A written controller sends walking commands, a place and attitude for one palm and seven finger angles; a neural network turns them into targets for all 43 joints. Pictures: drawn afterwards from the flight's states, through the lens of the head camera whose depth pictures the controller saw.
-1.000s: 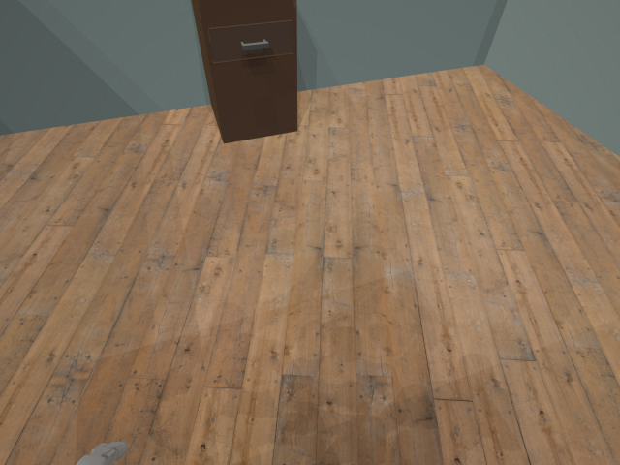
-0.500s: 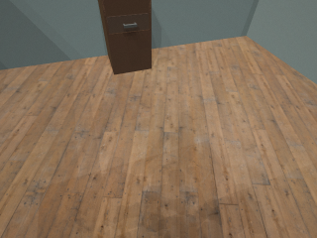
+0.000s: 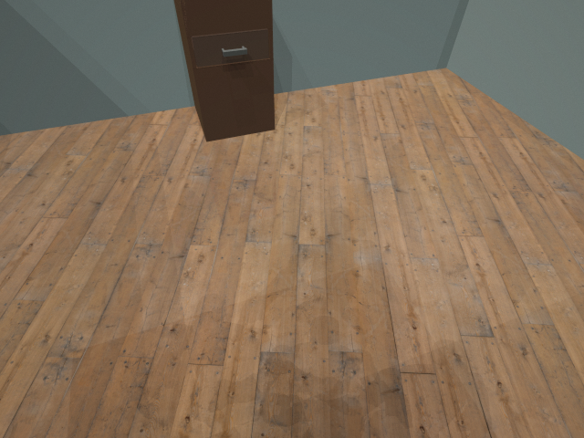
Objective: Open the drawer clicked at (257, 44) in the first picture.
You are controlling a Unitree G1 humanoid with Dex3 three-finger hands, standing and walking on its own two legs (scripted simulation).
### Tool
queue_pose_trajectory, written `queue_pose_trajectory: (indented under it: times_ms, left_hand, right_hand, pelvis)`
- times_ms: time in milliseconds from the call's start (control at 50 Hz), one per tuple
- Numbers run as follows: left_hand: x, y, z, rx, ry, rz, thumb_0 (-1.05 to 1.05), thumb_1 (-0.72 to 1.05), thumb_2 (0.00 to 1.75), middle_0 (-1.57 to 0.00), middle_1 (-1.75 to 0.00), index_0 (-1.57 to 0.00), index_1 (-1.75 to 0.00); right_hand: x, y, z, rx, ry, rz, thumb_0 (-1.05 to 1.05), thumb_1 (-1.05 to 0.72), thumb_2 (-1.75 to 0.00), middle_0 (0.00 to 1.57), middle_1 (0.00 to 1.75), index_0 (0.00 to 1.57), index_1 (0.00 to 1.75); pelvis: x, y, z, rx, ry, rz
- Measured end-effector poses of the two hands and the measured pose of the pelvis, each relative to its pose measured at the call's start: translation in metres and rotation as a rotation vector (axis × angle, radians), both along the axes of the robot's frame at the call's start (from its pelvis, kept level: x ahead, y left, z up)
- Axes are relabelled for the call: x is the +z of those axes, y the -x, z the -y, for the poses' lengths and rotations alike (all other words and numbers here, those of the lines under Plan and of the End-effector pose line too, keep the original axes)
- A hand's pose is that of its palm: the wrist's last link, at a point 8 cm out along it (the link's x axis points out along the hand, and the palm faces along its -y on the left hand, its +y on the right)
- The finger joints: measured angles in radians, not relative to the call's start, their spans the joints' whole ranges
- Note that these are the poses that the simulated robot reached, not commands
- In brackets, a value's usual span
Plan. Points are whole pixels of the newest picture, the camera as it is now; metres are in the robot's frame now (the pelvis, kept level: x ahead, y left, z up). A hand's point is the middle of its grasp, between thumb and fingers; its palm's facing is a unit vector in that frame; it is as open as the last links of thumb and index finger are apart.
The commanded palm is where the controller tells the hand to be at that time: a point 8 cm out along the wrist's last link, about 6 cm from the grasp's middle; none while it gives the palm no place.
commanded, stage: look at it before walking up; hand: left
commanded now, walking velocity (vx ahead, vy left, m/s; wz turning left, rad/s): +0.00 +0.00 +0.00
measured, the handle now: (234, 50) +1.90 +0.39 -0.25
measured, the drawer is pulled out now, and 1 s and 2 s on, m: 0.00 0.00 0.00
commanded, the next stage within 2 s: walk to a spot facing it in 0.44 s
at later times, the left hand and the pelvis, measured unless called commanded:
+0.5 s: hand out of the picture +0.08 +0.25 -0.16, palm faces -0.04 -0.94 -0.33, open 7.4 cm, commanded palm none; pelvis +0.01 +0.00 +0.00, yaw +0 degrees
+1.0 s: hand out of the picture +0.08 +0.20 -0.20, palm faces -0.09 -0.99 -0.13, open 7.4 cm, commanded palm none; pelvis +0.11 +0.03 -0.01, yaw -5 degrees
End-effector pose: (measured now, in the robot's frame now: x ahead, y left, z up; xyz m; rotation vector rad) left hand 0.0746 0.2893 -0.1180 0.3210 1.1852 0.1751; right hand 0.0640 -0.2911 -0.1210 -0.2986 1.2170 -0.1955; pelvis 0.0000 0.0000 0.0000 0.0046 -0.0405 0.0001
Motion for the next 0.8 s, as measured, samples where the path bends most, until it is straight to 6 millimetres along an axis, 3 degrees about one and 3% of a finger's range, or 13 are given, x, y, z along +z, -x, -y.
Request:
queue_pose_trajectory:
  times_ms: [340,580,680,800]
  left_hand:
    - [-0.004,0.008,0.000,0.006,0.005,-0.042,0.01,0.91,0.89,-0.20,-0.30,-0.21,-0.30]
    - [-0.003,0.000,-0.001,0.008,0.002,-0.028,0.01,0.91,0.89,-0.20,-0.30,-0.20,-0.30]
    - [-0.011,0.005,0.009,0.017,0.028,-0.054,0.01,0.91,0.89,-0.20,-0.30,-0.20,-0.30]
    - [-0.034,0.024,0.028,0.053,0.114,-0.148,0.01,0.91,0.89,-0.20,-0.30,-0.20,-0.30]
  right_hand:
    - [0.002,-0.005,0.002,0.002,0.008,-0.013,0.00,-0.90,-0.89,0.20,0.30,0.20,0.30]
    - [0.004,-0.017,0.000,0.007,0.011,0.009,0.00,-0.90,-0.89,0.20,0.30,0.20,0.30]
    - [-0.004,-0.014,-0.012,-0.003,-0.019,-0.006,0.00,-0.90,-0.89,0.20,0.30,0.20,0.30]
    - [-0.022,0.003,-0.039,-0.044,-0.069,-0.086,0.00,-0.90,-0.89,0.20,0.30,0.20,0.30]
  pelvis:
    - [0.001,-0.003,0.000,-0.002,0.002,-0.012]
    - [0.001,-0.008,-0.001,-0.003,0.002,-0.007]
    - [-0.002,-0.018,-0.002,-0.018,0.004,-0.014]
    - [-0.011,-0.044,-0.008,-0.030,0.025,-0.030]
